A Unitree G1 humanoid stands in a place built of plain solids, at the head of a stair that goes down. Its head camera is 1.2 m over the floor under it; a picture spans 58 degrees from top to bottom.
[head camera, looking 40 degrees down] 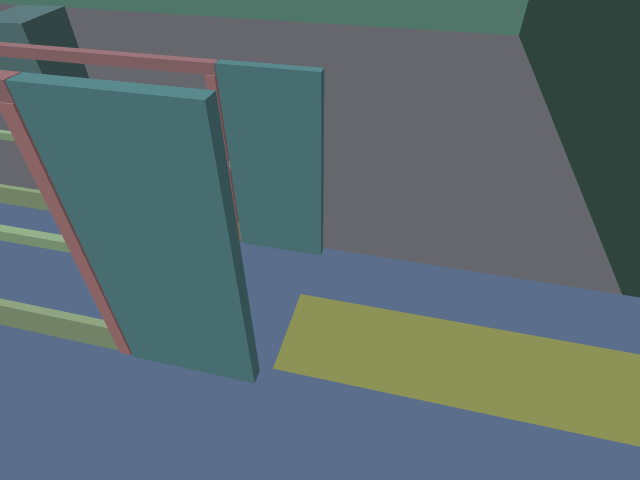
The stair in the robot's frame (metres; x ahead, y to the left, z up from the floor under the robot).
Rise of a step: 0.12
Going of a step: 0.44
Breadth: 1.46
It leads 13 degrees to the right of straight ahead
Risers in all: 3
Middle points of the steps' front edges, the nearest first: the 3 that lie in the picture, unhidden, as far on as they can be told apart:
0.63 -0.52 0.00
1.06 -0.63 -0.12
1.49 -0.73 -0.24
